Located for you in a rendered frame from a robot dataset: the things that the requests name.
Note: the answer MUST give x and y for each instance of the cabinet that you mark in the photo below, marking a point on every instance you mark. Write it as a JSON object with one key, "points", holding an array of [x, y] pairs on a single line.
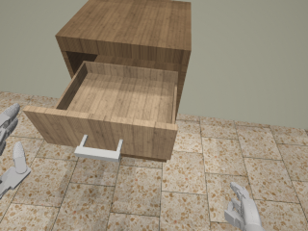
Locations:
{"points": [[154, 34]]}

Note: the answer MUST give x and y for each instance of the right robot hand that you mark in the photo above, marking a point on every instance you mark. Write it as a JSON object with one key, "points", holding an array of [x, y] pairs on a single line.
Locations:
{"points": [[247, 211]]}

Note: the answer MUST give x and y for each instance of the handle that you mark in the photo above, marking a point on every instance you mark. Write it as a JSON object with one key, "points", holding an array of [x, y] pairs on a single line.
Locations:
{"points": [[96, 153]]}

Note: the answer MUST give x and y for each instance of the drawer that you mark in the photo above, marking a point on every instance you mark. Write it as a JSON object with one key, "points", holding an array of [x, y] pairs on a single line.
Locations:
{"points": [[112, 102]]}

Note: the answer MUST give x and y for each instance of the left robot hand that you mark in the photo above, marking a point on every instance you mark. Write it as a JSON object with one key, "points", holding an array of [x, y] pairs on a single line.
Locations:
{"points": [[17, 173]]}

